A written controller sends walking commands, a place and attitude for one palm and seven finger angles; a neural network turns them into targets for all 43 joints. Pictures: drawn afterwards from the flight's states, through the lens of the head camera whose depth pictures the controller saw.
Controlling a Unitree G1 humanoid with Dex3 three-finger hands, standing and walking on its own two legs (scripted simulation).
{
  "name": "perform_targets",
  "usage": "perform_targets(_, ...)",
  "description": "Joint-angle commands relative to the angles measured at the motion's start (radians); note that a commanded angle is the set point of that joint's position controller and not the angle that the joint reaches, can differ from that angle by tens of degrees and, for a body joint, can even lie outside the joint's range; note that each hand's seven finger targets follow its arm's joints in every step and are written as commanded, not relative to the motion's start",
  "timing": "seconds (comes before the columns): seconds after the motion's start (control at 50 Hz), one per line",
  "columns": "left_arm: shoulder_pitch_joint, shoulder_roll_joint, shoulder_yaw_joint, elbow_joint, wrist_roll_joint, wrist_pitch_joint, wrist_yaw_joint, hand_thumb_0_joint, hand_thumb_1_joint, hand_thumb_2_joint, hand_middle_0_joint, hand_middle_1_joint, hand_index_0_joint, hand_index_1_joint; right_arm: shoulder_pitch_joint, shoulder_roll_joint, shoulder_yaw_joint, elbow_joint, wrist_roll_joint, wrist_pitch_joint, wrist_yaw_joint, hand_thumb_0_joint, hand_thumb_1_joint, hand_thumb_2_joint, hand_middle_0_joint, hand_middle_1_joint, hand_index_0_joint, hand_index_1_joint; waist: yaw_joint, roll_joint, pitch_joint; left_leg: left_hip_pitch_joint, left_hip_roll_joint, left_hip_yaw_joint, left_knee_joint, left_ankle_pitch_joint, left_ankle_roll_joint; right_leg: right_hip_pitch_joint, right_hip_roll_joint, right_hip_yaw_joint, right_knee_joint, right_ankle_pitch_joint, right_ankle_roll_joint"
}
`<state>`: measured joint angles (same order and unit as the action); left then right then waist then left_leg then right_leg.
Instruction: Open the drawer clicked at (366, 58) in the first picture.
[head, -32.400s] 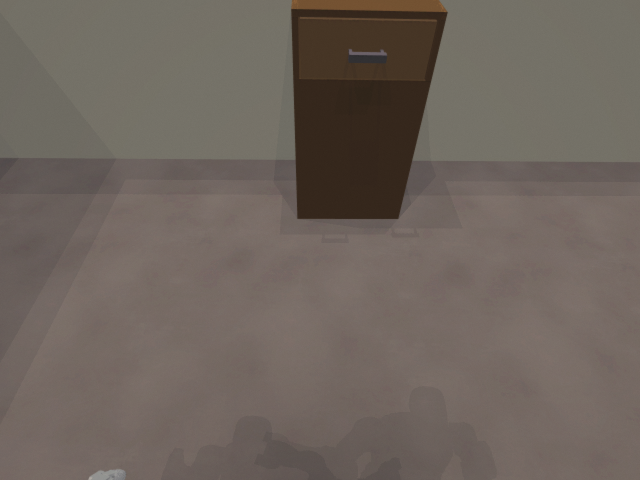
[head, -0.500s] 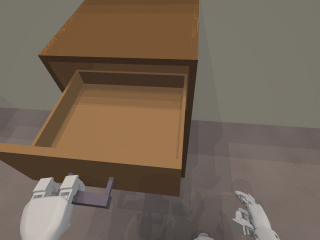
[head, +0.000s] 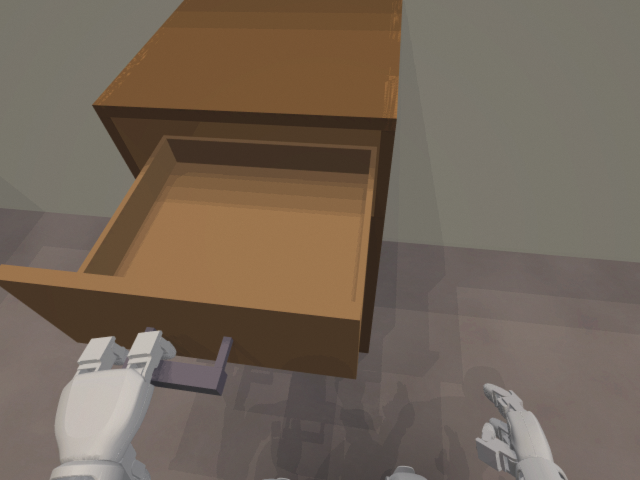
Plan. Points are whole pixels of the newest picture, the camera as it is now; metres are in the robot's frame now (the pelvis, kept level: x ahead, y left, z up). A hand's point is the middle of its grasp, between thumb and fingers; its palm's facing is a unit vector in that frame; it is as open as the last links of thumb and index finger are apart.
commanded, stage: lift the hand off the handle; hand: left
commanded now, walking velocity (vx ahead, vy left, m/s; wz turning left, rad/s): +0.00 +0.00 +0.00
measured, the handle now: (180, 357) +0.24 +0.20 +0.03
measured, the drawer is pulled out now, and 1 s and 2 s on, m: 0.30 0.30 0.30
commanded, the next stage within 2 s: draw the hand back to the body in 1.52 s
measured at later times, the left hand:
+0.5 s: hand (134, 389) +0.20 +0.23 +0.04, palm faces +0.07 -0.06 -1.00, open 13.6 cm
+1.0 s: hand (104, 365) +0.20 +0.24 +0.10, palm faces +0.07 -0.08 -0.99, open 13.3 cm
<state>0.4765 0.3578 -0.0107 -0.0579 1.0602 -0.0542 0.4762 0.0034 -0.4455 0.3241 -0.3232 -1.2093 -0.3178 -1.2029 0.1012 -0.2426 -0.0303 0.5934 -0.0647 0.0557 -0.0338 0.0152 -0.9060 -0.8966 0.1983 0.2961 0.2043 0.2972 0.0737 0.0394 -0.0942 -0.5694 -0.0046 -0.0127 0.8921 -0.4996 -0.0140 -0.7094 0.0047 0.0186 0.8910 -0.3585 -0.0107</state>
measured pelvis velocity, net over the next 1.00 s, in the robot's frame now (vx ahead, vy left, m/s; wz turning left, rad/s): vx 0.01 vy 0.01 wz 0.00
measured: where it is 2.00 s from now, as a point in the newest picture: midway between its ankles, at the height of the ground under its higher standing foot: outside the picture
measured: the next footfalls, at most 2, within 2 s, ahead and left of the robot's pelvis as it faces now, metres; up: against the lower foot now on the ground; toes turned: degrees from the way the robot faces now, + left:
none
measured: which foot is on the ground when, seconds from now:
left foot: down 0.00-1.00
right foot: down 0.00-1.00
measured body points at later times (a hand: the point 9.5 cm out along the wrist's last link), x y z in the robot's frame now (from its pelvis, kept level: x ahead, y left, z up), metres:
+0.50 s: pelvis +0.00 +0.00 +0.01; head +0.03 -0.03 +0.46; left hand +0.19 +0.23 +0.10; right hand +0.21 -0.22 -0.09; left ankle -0.03 +0.13 -0.69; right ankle +0.05 -0.11 -0.69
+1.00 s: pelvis +0.01 +0.01 +0.04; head +0.03 -0.03 +0.48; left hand +0.19 +0.24 +0.16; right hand +0.24 -0.20 -0.06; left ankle -0.03 +0.13 -0.69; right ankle +0.05 -0.11 -0.69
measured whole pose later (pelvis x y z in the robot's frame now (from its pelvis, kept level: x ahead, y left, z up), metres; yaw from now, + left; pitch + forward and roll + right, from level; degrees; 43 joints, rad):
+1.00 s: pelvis +0.01 +0.01 +0.04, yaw +0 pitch +2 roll +0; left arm 0.45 0.44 -0.04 -0.30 0.97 0.02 0.25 0.00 -0.49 0.30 -0.32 -1.20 -0.41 -1.24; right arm 0.08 -0.24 0.01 0.60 -0.04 0.07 -0.05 0.02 -0.91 -0.90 0.20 0.30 0.20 0.30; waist 0.12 0.08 -0.03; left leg -0.26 0.00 -0.01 0.60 -0.38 -0.01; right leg -0.40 0.00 0.02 0.61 -0.26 0.00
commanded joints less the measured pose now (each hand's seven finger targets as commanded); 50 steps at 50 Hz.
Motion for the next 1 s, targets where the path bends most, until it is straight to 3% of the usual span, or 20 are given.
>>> perform_targets(0.0, -0.101, 0.173, 0.099, -0.205, 0.03, -0.018, 0.041, 0.0, -0.5, 0.3, -0.3, -1.2, -0.3, -1.2, -0.106, -0.091, -0.028, -0.154, -0.003, -0.052, -0.013, 0.0, -0.9, -0.9, 0.2, 0.3, 0.2, 0.3, -0.001, -0.023, -0.213, 0.044, -0.038, 0.02, -0.133, 0.201, 0.02, 0.19, 0.014, 0.007, -0.14, 0.123, -0.039)
perform_targets(0.06, -0.083, 0.161, 0.096, -0.189, 0.032, -0.007, 0.053, 0.0, -0.5, 0.3, -0.3, -1.2, -0.3, -1.2, -0.109, -0.086, -0.025, -0.151, 0.001, -0.051, -0.01, 0.0, -0.9, -0.9, 0.2, 0.3, 0.2, 0.3, 0.004, -0.011, -0.212, 0.039, -0.038, 0.022, -0.133, 0.23, 0.014, 0.203, 0.017, 0.003, -0.132, 0.157, -0.041)
perform_targets(0.08, -0.069, 0.184, 0.124, -0.173, 0.033, 0.003, 0.059, 0.0, -0.5, 0.3, -0.3, -1.2, -0.3, -1.2, -0.116, -0.086, -0.023, -0.152, 0.005, -0.048, -0.011, 0.0, -0.9, -0.9, 0.2, 0.3, 0.2, 0.3, 0.009, -0.016, -0.208, 0.03, -0.036, 0.02, -0.138, 0.238, 0.01, 0.213, 0.02, 0.013, -0.135, 0.17, -0.043)
perform_targets(0.12, -0.09, 0.141, 0.085, -0.157, 0.025, 0.024, 0.057, 0.0, -0.5, 0.3, -0.3, -1.2, -0.3, -1.2, -0.124, -0.085, -0.021, -0.149, 0.012, -0.044, -0.008, 0.0, -0.9, -0.9, 0.2, 0.3, 0.2, 0.3, 0.0, -0.025, -0.176, 0.02, -0.034, 0.019, -0.151, 0.218, 0.009, 0.206, 0.021, 0.002, -0.139, 0.148, -0.04)
perform_targets(0.18, -0.102, 0.151, 0.091, -0.157, 0.016, 0.041, 0.056, 0.0, -0.5, 0.3, -0.3, -1.2, -0.3, -1.2, -0.129, -0.088, -0.022, -0.148, 0.014, -0.045, -0.013, 0.0, -0.9, -0.9, 0.2, 0.3, 0.2, 0.3, -0.005, -0.045, -0.189, 0.029, -0.032, 0.02, -0.156, 0.218, 0.013, 0.222, 0.021, 0.009, -0.154, 0.156, -0.038)
perform_targets(0.22, -0.151, 0.149, 0.076, -0.197, 0.012, 0.044, 0.049, 0.0, -0.5, 0.3, -0.3, -1.2, -0.3, -1.2, -0.132, -0.089, -0.022, -0.148, 0.015, -0.046, -0.015, 0.0, -0.9, -0.9, 0.2, 0.3, 0.2, 0.3, -0.006, -0.028, -0.199, 0.043, -0.033, 0.021, -0.166, 0.208, 0.016, 0.234, 0.016, 0.01, -0.162, 0.147, -0.037)
perform_targets(0.28, -0.127, 0.182, 0.1, -0.254, 0.005, 0.051, 0.04, 0.0, -0.5, 0.3, -0.3, -1.2, -0.3, -1.2, -0.135, -0.088, -0.018, -0.156, 0.016, -0.045, -0.019, 0.0, -0.9, -0.9, 0.2, 0.3, 0.2, 0.3, 0.004, 0.0, -0.218, 0.081, -0.033, 0.021, -0.185, 0.24, 0.014, 0.267, 0.017, 0.013, -0.175, 0.164, -0.04)
perform_targets(0.32, -0.115, 0.158, 0.078, -0.267, -0.004, 0.052, 0.026, 0.0, -0.5, 0.3, -0.3, -1.2, -0.3, -1.2, -0.133, -0.081, -0.018, -0.154, 0.017, -0.046, -0.016, 0.0, -0.9, -0.9, 0.2, 0.3, 0.2, 0.3, -0.001, -0.031, -0.203, 0.094, -0.031, 0.02, -0.193, 0.244, 0.016, 0.273, 0.015, 0.008, -0.185, 0.165, -0.036)
perform_targets(0.36, -0.086, 0.148, 0.064, -0.281, -0.014, 0.055, 0.009, 0.0, -0.5, 0.3, -0.3, -1.2, -0.3, -1.2, -0.139, -0.08, -0.015, -0.156, 0.02, -0.046, -0.014, 0.0, -0.9, -0.9, 0.2, 0.3, 0.2, 0.3, 0.002, -0.022, -0.178, 0.098, -0.03, 0.022, -0.204, 0.243, 0.018, 0.284, 0.012, 0.005, -0.2, 0.163, -0.033)
perform_targets(0.42, -0.127, 0.162, 0.068, -0.284, -0.017, 0.064, -0.015, 0.0, -0.5, 0.3, -0.3, -1.2, -0.3, -1.2, -0.149, -0.082, -0.01, -0.154, 0.021, -0.042, -0.017, 0.0, -0.9, -0.9, 0.2, 0.3, 0.2, 0.3, -0.001, -0.048, -0.133, 0.101, -0.029, 0.02, -0.23, 0.215, 0.021, 0.294, 0.008, 0.016, -0.23, 0.136, -0.029)
perform_targets(0.5, -0.083, 0.175, 0.079, -0.332, -0.034, 0.064, -0.05, 0.0, -0.5, 0.3, -0.3, -1.2, -0.3, -1.2, -0.152, -0.08, -0.005, -0.163, 0.025, -0.045, -0.017, 0.0, -0.9, -0.9, 0.2, 0.3, 0.2, 0.3, 0.019, -0.018, -0.156, 0.146, -0.028, 0.024, -0.257, 0.26, 0.019, 0.354, 0.004, 0.024, -0.249, 0.179, -0.029)
perform_targets(0.54, -0.099, 0.197, 0.101, -0.33, -0.04, 0.061, -0.064, 0.0, -0.5, 0.3, -0.3, -1.2, -0.3, -1.2, -0.154, -0.08, -0.003, -0.157, 0.026, -0.044, -0.021, 0.0, -0.9, -0.9, 0.2, 0.3, 0.2, 0.3, 0.018, -0.056, -0.126, 0.142, -0.03, 0.024, -0.268, 0.248, 0.022, 0.363, 0.003, 0.027, -0.269, 0.174, -0.024)
perform_targets(0.58, -0.099, 0.21, 0.112, -0.339, -0.044, 0.062, -0.079, 0.0, -0.5, 0.3, -0.3, -1.2, -0.3, -1.2, -0.162, -0.084, -0.001, -0.158, 0.029, -0.04, -0.022, 0.0, -0.9, -0.9, 0.2, 0.3, 0.2, 0.3, 0.02, -0.026, -0.111, 0.159, -0.026, 0.025, -0.287, 0.25, 0.018, 0.374, 0.003, 0.037, -0.292, 0.17, -0.027)
perform_targets(0.72, -0.152, 0.223, 0.113, -0.396, -0.069, 0.056, -0.128, 0.0, -0.5, 0.3, -0.3, -1.2, -0.3, -1.2, -0.162, -0.083, 0.002, -0.15, 0.031, -0.036, -0.021, 0.0, -0.9, -0.9, 0.2, 0.3, 0.2, 0.3, 0.017, -0.026, -0.108, 0.218, -0.021, 0.024, -0.326, 0.289, 0.019, 0.418, -0.002, 0.023, -0.328, 0.198, -0.019)
perform_targets(0.86, -0.157, 0.226, 0.105, -0.482, -0.074, 0.054, -0.157, 0.0, -0.5, 0.3, -0.3, -1.2, -0.3, -1.2, -0.161, -0.086, 0.007, -0.162, 0.029, -0.037, -0.015, 0.0, -0.9, -0.9, 0.2, 0.3, 0.2, 0.3, 0.031, -0.003, -0.121, 0.274, -0.01, 0.02, -0.363, 0.365, 0.014, 0.462, -0.004, 0.013, -0.351, 0.246, -0.016)
perform_targets(0.96, -0.172, 0.265, 0.138, -0.514, -0.092, 0.072, -0.183, 0.0, -0.5, 0.3, -0.3, -1.2, -0.3, -1.2, -0.17, -0.09, 0.013, -0.161, 0.032, -0.031, -0.017, 0.0, -0.9, -0.9, 0.2, 0.3, 0.2, 0.3, 0.037, -0.018, -0.108, 0.299, -0.006, 0.019, -0.393, 0.393, 0.017, 0.51, -0.009, 0.016, -0.379, 0.291, -0.012)
perform_targets(0.98, -0.155, 0.291, 0.166, -0.523, -0.099, 0.08, -0.188, 0.0, -0.5, 0.3, -0.3, -1.2, -0.3, -1.2, -0.188, -0.097, 0.017, -0.167, 0.039, -0.031, -0.018, 0.0, -0.9, -0.9, 0.2, 0.3, 0.2, 0.3, 0.041, 0.018, -0.111, 0.31, 0.0, 0.013, -0.402, 0.405, 0.01, 0.524, -0.005, 0.032, -0.386, 0.294, -0.017)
